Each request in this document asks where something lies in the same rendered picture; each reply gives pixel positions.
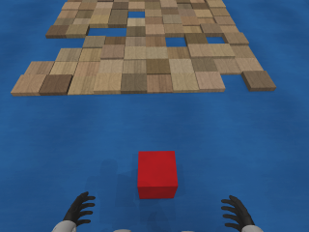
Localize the robot left hand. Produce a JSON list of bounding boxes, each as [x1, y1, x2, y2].
[[63, 191, 96, 227]]

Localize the robot left forearm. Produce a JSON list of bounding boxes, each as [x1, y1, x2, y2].
[[51, 220, 77, 232]]

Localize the robot right hand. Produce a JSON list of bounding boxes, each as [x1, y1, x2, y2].
[[221, 195, 255, 232]]

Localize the carton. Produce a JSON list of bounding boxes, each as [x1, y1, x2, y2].
[[137, 151, 179, 199]]

